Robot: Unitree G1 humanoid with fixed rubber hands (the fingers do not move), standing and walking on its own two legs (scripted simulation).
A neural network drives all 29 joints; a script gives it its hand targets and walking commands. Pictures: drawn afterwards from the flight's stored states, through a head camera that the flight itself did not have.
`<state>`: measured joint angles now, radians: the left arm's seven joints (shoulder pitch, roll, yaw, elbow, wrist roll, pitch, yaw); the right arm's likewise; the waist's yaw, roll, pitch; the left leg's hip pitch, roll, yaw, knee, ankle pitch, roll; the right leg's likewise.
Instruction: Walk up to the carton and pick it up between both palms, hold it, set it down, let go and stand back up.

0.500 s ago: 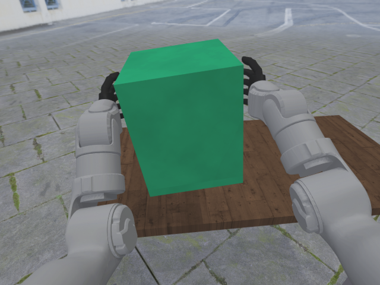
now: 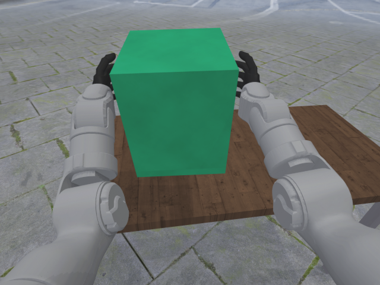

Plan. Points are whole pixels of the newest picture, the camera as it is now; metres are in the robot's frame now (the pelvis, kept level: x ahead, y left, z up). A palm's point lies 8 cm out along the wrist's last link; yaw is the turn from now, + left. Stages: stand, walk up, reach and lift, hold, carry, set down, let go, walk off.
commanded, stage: set down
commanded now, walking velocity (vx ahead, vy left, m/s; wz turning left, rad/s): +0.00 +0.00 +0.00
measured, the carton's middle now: (178, 103) +0.43 +0.01 +0.22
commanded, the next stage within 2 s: none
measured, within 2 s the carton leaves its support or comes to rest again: neither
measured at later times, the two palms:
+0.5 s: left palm (112, 103) +0.41 +0.15 +0.24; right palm (250, 111) +0.38 -0.14 +0.23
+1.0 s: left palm (117, 119) +0.44 +0.15 +0.18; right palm (244, 120) +0.39 -0.14 +0.20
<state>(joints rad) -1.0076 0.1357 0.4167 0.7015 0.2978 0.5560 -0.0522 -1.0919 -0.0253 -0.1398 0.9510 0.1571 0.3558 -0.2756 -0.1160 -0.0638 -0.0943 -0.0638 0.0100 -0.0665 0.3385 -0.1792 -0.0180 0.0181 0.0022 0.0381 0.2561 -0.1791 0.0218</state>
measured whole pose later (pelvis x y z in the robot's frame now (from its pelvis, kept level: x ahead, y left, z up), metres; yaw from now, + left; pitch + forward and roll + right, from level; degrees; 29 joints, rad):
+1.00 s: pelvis +0.01 +0.01 +0.00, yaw -1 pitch -7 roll -1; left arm -0.90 0.13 0.34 0.80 0.27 0.35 -0.06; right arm -0.87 0.07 -0.25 0.86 -0.01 0.12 -0.25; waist -0.12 -0.11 0.01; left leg -0.03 0.00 -0.04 0.35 -0.21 0.00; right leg 0.06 -0.02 0.04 0.25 -0.20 0.04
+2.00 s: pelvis +0.02 +0.03 +0.00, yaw -4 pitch +0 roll -1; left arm -0.95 0.16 0.36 1.04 0.26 0.15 -0.12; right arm -0.73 0.20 -0.40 0.72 -0.21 0.01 -0.26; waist -0.11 -0.07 0.01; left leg -0.14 0.00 0.04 0.35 -0.22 0.02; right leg -0.07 -0.04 0.02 0.26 -0.19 0.06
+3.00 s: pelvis +0.02 +0.03 +0.00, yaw -5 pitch +4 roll -1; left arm -1.01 0.14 0.48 1.19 0.37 -0.01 -0.12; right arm -0.74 0.28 -0.65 0.80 -0.43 -0.17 -0.22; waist -0.07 -0.08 0.01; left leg -0.25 0.03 0.07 0.39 -0.22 0.02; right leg -0.19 -0.03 0.01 0.27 -0.16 0.05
